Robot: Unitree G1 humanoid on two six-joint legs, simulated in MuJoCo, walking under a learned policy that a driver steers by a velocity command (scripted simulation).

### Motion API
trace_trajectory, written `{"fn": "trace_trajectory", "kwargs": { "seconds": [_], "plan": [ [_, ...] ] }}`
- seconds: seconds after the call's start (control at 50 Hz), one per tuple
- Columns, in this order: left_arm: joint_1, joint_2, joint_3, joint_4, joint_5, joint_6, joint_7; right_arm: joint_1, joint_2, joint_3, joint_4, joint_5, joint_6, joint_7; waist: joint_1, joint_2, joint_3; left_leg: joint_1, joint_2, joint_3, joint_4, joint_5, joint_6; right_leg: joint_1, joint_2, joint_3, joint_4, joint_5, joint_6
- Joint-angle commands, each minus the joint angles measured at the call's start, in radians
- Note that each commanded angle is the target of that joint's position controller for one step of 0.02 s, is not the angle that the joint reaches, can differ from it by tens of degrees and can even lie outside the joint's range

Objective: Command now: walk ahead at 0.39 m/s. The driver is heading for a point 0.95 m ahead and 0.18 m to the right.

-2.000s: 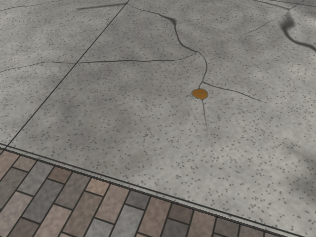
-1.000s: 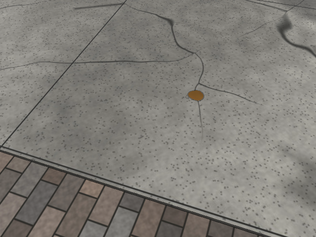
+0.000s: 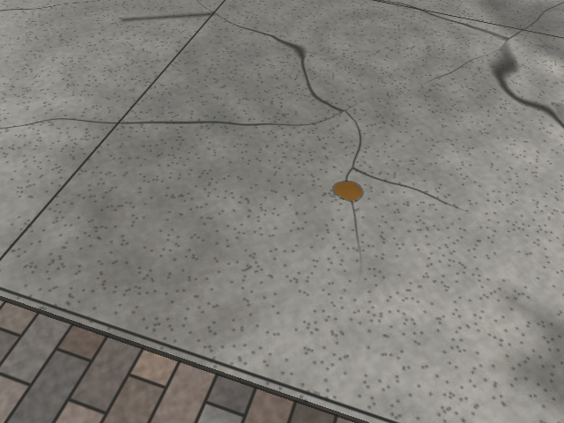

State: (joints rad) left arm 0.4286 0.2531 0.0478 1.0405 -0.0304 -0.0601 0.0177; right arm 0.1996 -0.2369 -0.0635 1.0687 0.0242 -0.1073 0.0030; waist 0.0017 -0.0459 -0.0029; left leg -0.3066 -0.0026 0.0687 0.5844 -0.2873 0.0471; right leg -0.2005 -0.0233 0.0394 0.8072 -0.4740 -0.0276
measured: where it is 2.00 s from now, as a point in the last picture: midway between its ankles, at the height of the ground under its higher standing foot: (294, 249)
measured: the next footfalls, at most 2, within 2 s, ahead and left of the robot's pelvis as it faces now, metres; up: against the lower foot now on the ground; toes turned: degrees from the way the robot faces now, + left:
right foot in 0.44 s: +0.43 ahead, -0.12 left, +0.00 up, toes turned -3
left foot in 1.00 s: +0.74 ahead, +0.12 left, +0.00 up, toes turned +2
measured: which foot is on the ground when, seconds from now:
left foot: down 0.00-0.44, up 0.46-0.98, down 1.00-1.00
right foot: up 0.00-0.42, down 0.44-1.00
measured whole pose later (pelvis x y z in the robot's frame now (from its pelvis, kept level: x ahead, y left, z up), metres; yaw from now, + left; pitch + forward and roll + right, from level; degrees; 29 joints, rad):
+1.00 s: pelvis +0.56 +0.00 -0.01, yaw +0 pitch +2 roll -2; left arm 0.41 0.26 0.06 1.01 -0.02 -0.06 0.00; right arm 0.01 -0.23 -0.04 0.84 0.02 -0.11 0.03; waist 0.07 0.02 0.01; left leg -0.50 0.04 0.03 0.49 -0.02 0.07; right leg 0.07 0.01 -0.04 0.34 -0.43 0.00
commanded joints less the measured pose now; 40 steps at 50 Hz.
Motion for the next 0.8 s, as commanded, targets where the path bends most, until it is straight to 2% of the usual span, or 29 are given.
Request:
{"fn": "trace_trajectory", "kwargs": {
  "seconds": [0.02,0.04,0.06,0.08,0.12,0.18,0.24,0.3,0.36,0.4,0.42,0.44,0.46,0.48,0.5,0.52,0.54,0.56,0.58,0.6,0.64,0.68,0.72,0.8],
  "plan": [
    [-0.134,0.063,0.003,-0.148,-0.032,-0.062,-0.012,0.24,-0.129,-0.01,0.029,-0.014,-0.022,0.008,-0.082,0.179,0.058,0.42,0.391,-0.702,-0.42,-0.322,0.217,-0.677,-0.023,0.073,0.495,0.045,-0.063],
    [-0.14,0.074,0.009,-0.143,-0.024,-0.066,-0.014,0.16,-0.099,0.004,0.001,-0.015,-0.025,0.016,-0.051,0.133,0.086,0.359,0.336,-0.562,-0.428,-0.216,0.178,-0.654,-0.066,0.054,0.467,0.149,-0.072],
    [-0.143,0.084,0.018,-0.139,-0.007,-0.066,-0.012,0.119,-0.087,0.012,-0.015,-0.018,-0.022,0.021,-0.029,0.114,0.097,0.307,0.292,-0.453,-0.438,-0.09,0.149,-0.617,-0.095,0.043,0.405,0.221,-0.07],
    [-0.139,0.092,0.026,-0.136,0.001,-0.059,-0.015,0.12,-0.066,0.02,-0.017,-0.023,-0.016,0.022,-0.015,0.123,0.094,0.271,0.247,-0.357,-0.447,0.017,0.124,-0.561,-0.112,0.03,0.356,0.264,-0.064],
    [-0.145,0.064,0.025,-0.135,0.004,-0.044,-0.023,0.177,-0.069,0.023,-0.004,-0.025,-0.007,0.012,-0.013,0.127,0.089,0.255,0.21,-0.257,-0.455,0.195,0.121,-0.534,-0.116,-0.008,0.302,0.311,-0.038],
    [-0.271,0.039,0.017,-0.189,0.012,-0.033,-0.024,0.218,-0.107,0.02,-0.004,-0.028,0.0,-0.007,-0.028,0.096,0.109,0.252,0.211,-0.2,-0.473,0.342,0.143,-0.589,-0.116,-0.03,0.154,0.391,0.003],
    [-0.415,0.019,0.003,-0.24,0.009,-0.039,-0.032,0.235,-0.12,0.019,-0.02,-0.026,0.007,-0.02,-0.06,0.104,0.127,0.221,0.184,-0.141,-0.499,0.342,0.132,-0.527,-0.083,-0.067,-0.076,0.512,0.013],
    [-0.508,0.022,-0.005,-0.271,0.003,-0.042,-0.048,0.293,-0.126,0.014,-0.01,-0.015,0.01,-0.023,-0.082,0.106,0.149,0.267,0.205,-0.122,-0.503,0.333,0.133,-0.49,-0.053,-0.085,-0.196,0.552,0.001],
    [-0.545,0.041,-0.003,-0.3,0.0,-0.051,-0.066,0.303,-0.132,0.005,-0.005,-0.008,0.021,-0.025,-0.059,0.115,0.146,0.385,0.25,-0.11,-0.442,0.441,0.118,-0.482,-0.04,-0.072,-0.267,0.504,-0.039],
    [-0.469,0.085,0.016,-0.289,0.002,-0.054,-0.07,0.275,-0.159,-0.005,-0.018,-0.014,0.031,-0.026,0.002,0.151,0.067,0.441,0.261,-0.097,-0.324,0.744,0.096,-0.344,0.008,-0.097,-0.271,0.438,-0.073],
    [-0.355,0.121,0.036,-0.261,0.001,-0.053,-0.067,0.257,-0.169,-0.009,-0.024,-0.02,0.04,-0.026,0.066,0.173,-0.014,0.441,0.245,-0.077,-0.183,0.922,0.082,-0.193,0.046,-0.121,-0.263,0.411,-0.096],
    [-0.175,0.165,0.059,-0.207,-0.002,-0.048,-0.059,0.238,-0.158,-0.003,-0.037,-0.026,0.046,-0.024,0.153,0.17,-0.119,0.347,0.199,-0.047,0.035,0.94,0.052,0.057,0.048,-0.116,-0.264,0.427,-0.127],
    [0.0,0.245,0.078,-0.17,0.013,-0.041,-0.046,0.257,-0.114,0.015,-0.065,-0.042,0.044,-0.021,0.187,0.031,-0.269,0.087,0.129,-0.017,0.373,0.572,0.026,0.388,-0.165,0.142,-0.239,0.385,-0.189],
    [0.036,0.271,0.077,-0.145,0.027,-0.042,-0.059,0.411,0.052,0.056,-0.055,-0.024,0.018,-0.003,0.086,-0.251,-0.442,-0.258,-0.07,-0.117,0.705,-0.244,-0.019,0.671,-0.385,0.681,-0.422,0.114,-0.358],
    [-0.003,0.172,0.052,-0.148,0.021,-0.044,-0.058,0.307,-0.07,0.029,-0.06,0.007,-0.012,0.003,0.122,-0.144,-0.353,-0.365,-0.023,-0.225,0.812,-0.261,0.007,0.603,-0.344,0.718,-0.519,0.049,-0.302],
    [-0.102,0.136,0.041,-0.162,0.017,-0.049,-0.054,0.19,-0.125,0.013,-0.104,0.029,-0.027,0.003,0.102,-0.099,-0.182,-0.426,0.027,-0.185,0.819,-0.178,0.022,0.446,-0.317,0.544,-0.533,0.133,-0.255],
    [-0.194,0.116,0.032,-0.181,0.021,-0.055,-0.055,0.133,-0.13,0.012,-0.119,0.023,-0.033,-0.007,0.065,0.022,-0.108,-0.377,0.083,-0.165,0.768,-0.077,0.023,0.271,-0.288,0.416,-0.56,0.281,-0.234],
    [-0.24,0.093,0.026,-0.184,0.032,-0.061,-0.06,0.116,-0.124,0.002,-0.12,0.007,-0.026,-0.015,0.029,0.05,-0.058,-0.323,0.117,-0.155,0.713,-0.025,0.02,0.139,-0.252,0.316,-0.582,0.386,-0.221],
    [-0.254,0.072,0.019,-0.177,0.042,-0.065,-0.063,0.149,-0.103,0.0,-0.117,0.001,-0.011,-0.016,-0.009,0.021,-0.054,-0.258,0.145,-0.164,0.678,0.004,0.022,0.067,-0.224,0.254,-0.611,0.413,-0.214],
    [-0.25,0.061,0.017,-0.166,0.04,-0.066,-0.066,0.169,-0.078,0.001,-0.114,0.0,0.003,-0.018,-0.024,0.005,-0.043,-0.233,0.154,-0.161,0.643,0.01,0.019,0.029,-0.208,0.22,-0.639,0.415,-0.219],
    [-0.219,0.08,0.02,-0.143,0.033,-0.069,-0.059,0.149,-0.064,0.0,-0.127,-0.002,0.022,-0.021,-0.037,-0.005,0.002,-0.255,0.169,-0.144,0.568,0.024,0.004,-0.026,-0.197,0.158,-0.683,0.429,-0.23],
    [-0.184,0.113,0.027,-0.13,0.034,-0.066,-0.043,0.06,-0.078,-0.004,-0.162,-0.013,0.028,-0.023,-0.024,0.007,0.039,-0.339,0.181,-0.135,0.466,0.115,-0.021,-0.023,-0.195,0.126,-0.712,0.441,-0.235],
    [-0.147,0.125,0.03,-0.12,0.032,-0.059,-0.029,-0.02,-0.08,-0.006,-0.19,-0.021,0.024,-0.02,-0.003,0.012,0.054,-0.392,0.178,-0.126,0.336,0.233,-0.036,0.01,-0.183,0.094,-0.719,0.458,-0.221],
    [-0.08,0.141,0.032,-0.102,0.02,-0.049,-0.017,-0.168,-0.058,0.006,-0.23,-0.015,0.011,-0.005,0.046,0.005,0.069,-0.335,0.123,-0.071,0.078,0.41,-0.041,0.041,-0.146,0.013,-0.716,0.472,-0.179]
  ]
}}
